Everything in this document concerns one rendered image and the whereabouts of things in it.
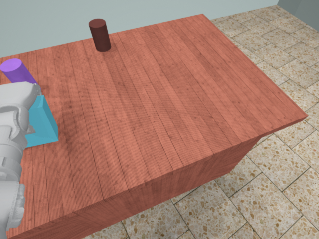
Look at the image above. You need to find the left robot forearm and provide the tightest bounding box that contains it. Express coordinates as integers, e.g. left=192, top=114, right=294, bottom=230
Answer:
left=0, top=103, right=29, bottom=182

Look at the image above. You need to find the robot left hand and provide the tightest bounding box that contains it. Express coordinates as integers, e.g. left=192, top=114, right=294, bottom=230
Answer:
left=0, top=81, right=42, bottom=135

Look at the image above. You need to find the sponge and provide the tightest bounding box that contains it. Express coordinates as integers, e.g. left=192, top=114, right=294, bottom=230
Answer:
left=25, top=95, right=58, bottom=148

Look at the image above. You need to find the table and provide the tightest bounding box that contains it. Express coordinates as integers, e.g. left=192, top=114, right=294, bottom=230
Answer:
left=0, top=14, right=308, bottom=239

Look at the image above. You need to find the robot left upper arm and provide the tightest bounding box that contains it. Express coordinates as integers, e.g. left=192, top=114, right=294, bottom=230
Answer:
left=0, top=181, right=25, bottom=239

